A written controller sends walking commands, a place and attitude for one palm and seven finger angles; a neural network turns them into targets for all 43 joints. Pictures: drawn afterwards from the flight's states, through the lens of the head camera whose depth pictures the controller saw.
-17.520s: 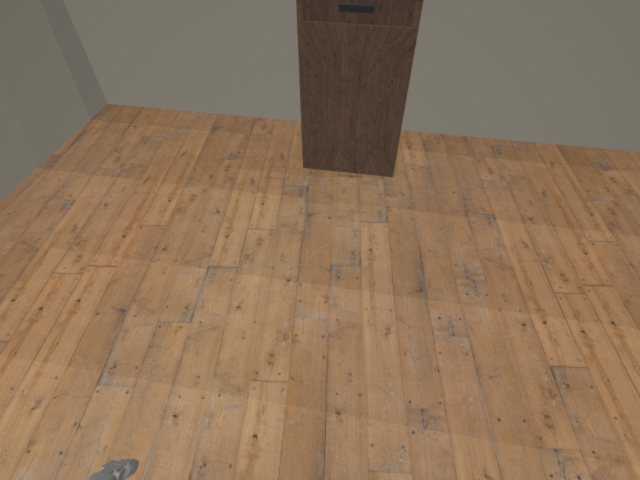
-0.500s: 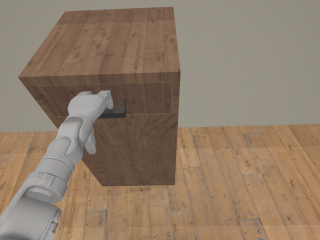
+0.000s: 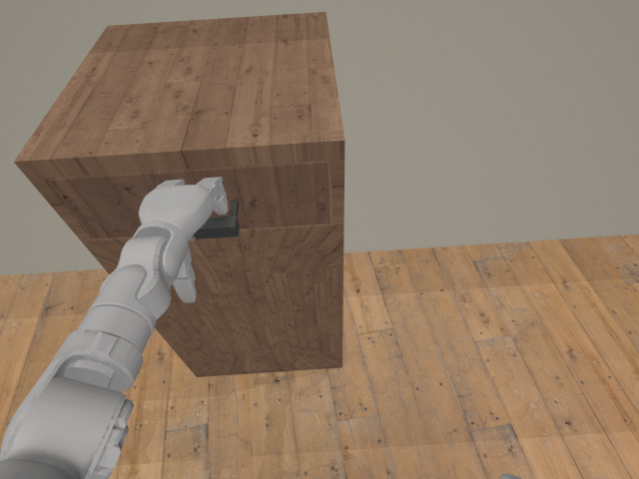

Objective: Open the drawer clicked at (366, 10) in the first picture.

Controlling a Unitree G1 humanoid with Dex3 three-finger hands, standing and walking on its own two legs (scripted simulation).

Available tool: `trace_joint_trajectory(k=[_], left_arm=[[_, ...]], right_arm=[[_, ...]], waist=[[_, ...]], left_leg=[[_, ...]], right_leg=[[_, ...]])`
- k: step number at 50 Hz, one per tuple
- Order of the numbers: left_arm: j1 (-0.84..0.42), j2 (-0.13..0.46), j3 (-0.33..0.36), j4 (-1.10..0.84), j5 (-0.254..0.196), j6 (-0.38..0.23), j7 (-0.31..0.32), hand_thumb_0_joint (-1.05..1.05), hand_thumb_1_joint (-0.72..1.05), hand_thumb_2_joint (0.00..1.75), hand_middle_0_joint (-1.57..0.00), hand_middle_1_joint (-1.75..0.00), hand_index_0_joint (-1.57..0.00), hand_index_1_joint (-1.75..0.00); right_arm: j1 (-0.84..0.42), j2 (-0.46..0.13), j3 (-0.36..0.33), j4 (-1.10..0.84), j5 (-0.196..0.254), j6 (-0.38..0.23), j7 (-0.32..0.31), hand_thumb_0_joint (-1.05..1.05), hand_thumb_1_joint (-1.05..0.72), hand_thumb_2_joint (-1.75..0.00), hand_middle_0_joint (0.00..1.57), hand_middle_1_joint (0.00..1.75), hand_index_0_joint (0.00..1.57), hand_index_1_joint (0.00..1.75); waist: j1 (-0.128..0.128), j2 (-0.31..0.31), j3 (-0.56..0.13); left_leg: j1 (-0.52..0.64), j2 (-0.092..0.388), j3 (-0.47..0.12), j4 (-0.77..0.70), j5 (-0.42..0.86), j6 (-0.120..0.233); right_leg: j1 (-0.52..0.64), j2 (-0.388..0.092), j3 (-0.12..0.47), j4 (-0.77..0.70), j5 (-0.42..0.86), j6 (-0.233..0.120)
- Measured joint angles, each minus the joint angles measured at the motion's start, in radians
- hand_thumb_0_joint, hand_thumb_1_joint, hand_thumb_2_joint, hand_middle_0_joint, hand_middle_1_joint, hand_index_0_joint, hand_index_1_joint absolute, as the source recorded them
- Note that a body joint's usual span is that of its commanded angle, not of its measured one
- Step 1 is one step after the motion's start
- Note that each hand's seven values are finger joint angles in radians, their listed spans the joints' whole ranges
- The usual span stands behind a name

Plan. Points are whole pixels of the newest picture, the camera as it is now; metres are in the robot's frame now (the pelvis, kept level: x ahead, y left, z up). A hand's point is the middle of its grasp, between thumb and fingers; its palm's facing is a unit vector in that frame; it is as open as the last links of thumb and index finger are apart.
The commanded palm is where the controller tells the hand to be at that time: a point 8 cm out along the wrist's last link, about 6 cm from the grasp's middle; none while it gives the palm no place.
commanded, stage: lower the fingers behind the handle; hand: left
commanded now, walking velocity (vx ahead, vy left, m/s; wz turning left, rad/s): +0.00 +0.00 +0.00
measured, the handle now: (198, 218) +0.49 +0.21 +0.02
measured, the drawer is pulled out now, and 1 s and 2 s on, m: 0.00 0.00 0.00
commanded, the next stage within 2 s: close the thumb around the handle in 1.54 s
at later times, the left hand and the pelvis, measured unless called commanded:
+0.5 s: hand (203, 235) +0.44 +0.18 +0.04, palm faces -0.08 -0.09 -0.99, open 13.8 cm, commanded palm +0.41 +0.22 +0.10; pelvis +0.01 +0.01 -0.01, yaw -1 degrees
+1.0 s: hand (194, 251) +0.44 +0.21 +0.01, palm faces -0.05 -0.04 -1.00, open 13.8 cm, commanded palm +0.41 +0.21 +0.06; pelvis +0.01 +0.01 -0.01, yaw -1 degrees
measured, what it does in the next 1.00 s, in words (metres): stands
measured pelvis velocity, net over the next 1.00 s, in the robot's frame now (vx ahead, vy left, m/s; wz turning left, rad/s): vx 0.01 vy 0.01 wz -0.01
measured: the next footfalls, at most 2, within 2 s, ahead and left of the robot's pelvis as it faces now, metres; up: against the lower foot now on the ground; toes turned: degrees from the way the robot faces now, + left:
none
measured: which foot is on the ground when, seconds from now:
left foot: down 0.00-1.00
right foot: down 0.00-1.00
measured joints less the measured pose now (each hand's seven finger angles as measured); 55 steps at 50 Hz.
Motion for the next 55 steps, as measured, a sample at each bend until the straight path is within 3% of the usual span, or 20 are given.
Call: trace_joint_trajectory(k=[3, 5, 8, 11, 14, 16, 19, 22, 25, 27, 33, 36, 41, 47, 55], left_arm=[[0.052, -0.005, 0.018, -0.067, 0.028, -0.107, 0.072, 0.00, -0.49, 0.30, -0.32, -1.20, -0.33, -1.22], [0.063, -0.009, 0.031, -0.085, 0.048, -0.134, 0.148, 0.00, -0.49, 0.30, -0.32, -1.20, -0.33, -1.22], [0.037, -0.014, 0.039, -0.061, 0.070, -0.093, 0.261, 0.00, -0.49, 0.30, -0.32, -1.20, -0.33, -1.21], [-0.014, -0.019, 0.031, 0.017, 0.074, 0.013, 0.318, 0.00, -0.49, 0.30, -0.32, -1.20, -0.33, -1.21], [-0.065, -0.025, -0.001, 0.109, 0.053, 0.122, 0.293, 0.00, -0.49, 0.30, -0.32, -1.20, -0.32, -1.21], [-0.081, -0.030, -0.015, 0.144, 0.030, 0.156, 0.244, 0.00, -0.49, 0.30, -0.32, -1.20, -0.32, -1.21], [-0.079, -0.033, -0.018, 0.149, 0.009, 0.129, 0.165, 0.00, -0.49, 0.30, -0.32, -1.20, -0.32, -1.20], [-0.044, -0.032, 0.007, 0.100, 0.019, 0.029, 0.128, 0.00, -0.49, 0.30, -0.32, -1.20, -0.32, -1.20], [0.012, -0.032, 0.051, 0.040, 0.049, -0.065, 0.162, 0.00, -0.49, 0.30, -0.32, -1.20, -0.32, -1.20], [0.045, -0.032, 0.080, 0.016, 0.067, -0.089, 0.211, 0.00, -0.49, 0.30, -0.32, -1.20, -0.32, -1.20], [0.096, -0.028, 0.072, 0.005, 0.095, -0.007, 0.328, 0.00, -0.49, 0.30, -0.31, -1.20, -0.32, -1.20], [0.072, -0.047, 0.016, 0.009, 0.083, 0.046, 0.327, 0.00, -0.49, 0.30, -0.29, -1.19, -0.32, -1.20], [0.001, -0.070, 0.003, 0.112, 0.066, 0.084, 0.294, 0.00, -0.49, 0.30, -0.30, -1.19, -0.32, -1.20], [-0.001, -0.053, 0.047, 0.135, 0.081, 0.027, 0.281, 0.00, -0.49, 0.30, -0.31, -1.20, -0.32, -1.20], [0.040, -0.043, 0.062, 0.119, 0.105, -0.012, 0.335, 0.00, -0.49, 0.30, -0.30, -1.20, -0.32, -1.20]], right_arm=[[0.009, -0.006, -0.026, -0.003, -0.011, -0.020, -0.002, 0.01, -0.90, -0.90, 0.20, 0.30, 0.20, 0.30], [0.007, -0.010, -0.040, 0.010, -0.016, -0.032, 0.003, 0.01, -0.90, -0.90, 0.20, 0.30, 0.20, 0.30], [-0.004, -0.012, -0.052, 0.039, -0.019, -0.047, 0.018, 0.01, -0.90, -0.90, 0.20, 0.30, 0.20, 0.30], [-0.016, -0.011, -0.051, 0.066, -0.018, -0.047, 0.033, 0.01, -0.91, -0.90, 0.19, 0.30, 0.20, 0.30], [-0.022, -0.007, -0.042, 0.076, -0.011, -0.035, 0.040, 0.01, -0.91, -0.90, 0.20, 0.30, 0.20, 0.30], [-0.020, -0.003, -0.035, 0.074, -0.007, -0.025, 0.037, 0.01, -0.91, -0.90, 0.20, 0.30, 0.20, 0.30], [-0.010, 0.003, -0.024, 0.060, -0.008, -0.018, 0.022, 0.01, -0.90, -0.90, 0.20, 0.30, 0.20, 0.30], [0.008, 0.005, -0.023, 0.040, -0.016, -0.019, 0.011, 0.01, -0.90, -0.90, 0.20, 0.30, 0.20, 0.30], [0.023, 0.002, -0.033, 0.026, -0.025, -0.021, 0.011, 0.01, -0.90, -0.90, 0.20, 0.30, 0.20, 0.30], [0.029, 0.000, -0.041, 0.023, -0.029, -0.023, 0.018, 0.01, -0.90, -0.90, 0.20, 0.30, 0.20, 0.30], [0.023, -0.005, -0.056, 0.037, -0.025, -0.030, 0.050, 0.01, -0.91, -0.90, 0.20, 0.30, 0.20, 0.30], [0.012, -0.002, -0.061, 0.053, -0.019, -0.032, 0.053, 0.01, -0.91, -0.90, 0.20, 0.30, 0.20, 0.30], [-0.011, 0.007, -0.040, 0.060, -0.018, -0.028, 0.039, 0.01, -0.90, -0.90, 0.20, 0.30, 0.20, 0.30], [0.004, 0.010, -0.037, 0.033, -0.030, -0.034, 0.030, 0.01, -0.90, -0.90, 0.20, 0.30, 0.20, 0.30], [0.034, 0.004, -0.049, 0.040, -0.032, -0.039, 0.041, 0.01, -0.90, -0.90, 0.20, 0.30, 0.20, 0.30]], waist=[[0.011, -0.003, 0.001], [0.018, -0.003, -0.001], [0.026, -0.002, -0.007], [0.026, 0.003, -0.016], [0.018, 0.010, -0.021], [0.008, 0.012, -0.022], [-0.010, 0.006, -0.021], [-0.019, -0.002, -0.025], [-0.016, -0.006, -0.038], [-0.010, -0.007, -0.045], [0.012, 0.001, -0.044], [0.012, 0.006, -0.040], [-0.007, -0.002, -0.039], [-0.018, -0.003, -0.053], [-0.008, -0.005, -0.058]], left_leg=[[-0.030, -0.001, -0.002, 0.027, -0.010, 0.000], [-0.057, -0.003, -0.003, 0.048, -0.017, 0.000], [-0.094, -0.007, -0.006, 0.073, -0.023, 0.000], [-0.117, -0.009, -0.009, 0.081, -0.023, 0.001], [-0.117, -0.009, -0.013, 0.073, -0.020, 0.002], [-0.107, -0.008, -0.014, 0.064, -0.018, 0.004], [-0.089, -0.006, -0.014, 0.054, -0.019, 0.005], [-0.082, -0.003, -0.007, 0.057, -0.028, 0.006], [-0.090, 0.003, 0.007, 0.069, -0.041, 0.007], [-0.101, 0.005, 0.016, 0.079, -0.049, 0.007], [-0.140, 0.003, 0.016, 0.101, -0.053, 0.009], [-0.145, -0.001, 0.002, 0.106, -0.051, 0.010], [-0.142, -0.004, -0.004, 0.108, -0.050, 0.010], [-0.158, 0.003, 0.009, 0.120, -0.058, 0.009], [-0.198, 0.007, 0.009, 0.154, -0.071, 0.008]], right_leg=[[-0.027, -0.001, -0.003, 0.022, -0.009, 0.000], [-0.052, -0.003, -0.005, 0.042, -0.016, 0.001], [-0.088, -0.007, -0.010, 0.067, -0.024, 0.002], [-0.109, -0.008, -0.014, 0.074, -0.025, 0.003], [-0.106, -0.008, -0.017, 0.062, -0.021, 0.004], [-0.094, -0.008, -0.017, 0.049, -0.017, 0.005], [-0.076, -0.006, -0.016, 0.038, -0.017, 0.006], [-0.071, -0.002, -0.009, 0.039, -0.022, 0.006], [-0.084, 0.004, 0.004, 0.051, -0.029, 0.006], [-0.099, 0.007, 0.013, 0.062, -0.034, 0.007], [-0.135, 0.005, 0.011, 0.082, -0.038, 0.010], [-0.132, 0.000, -0.003, 0.079, -0.038, 0.012], [-0.128, -0.003, -0.008, 0.082, -0.039, 0.011], [-0.149, 0.004, 0.003, 0.094, -0.041, 0.009], [-0.187, 0.008, 0.002, 0.125, -0.053, 0.008]])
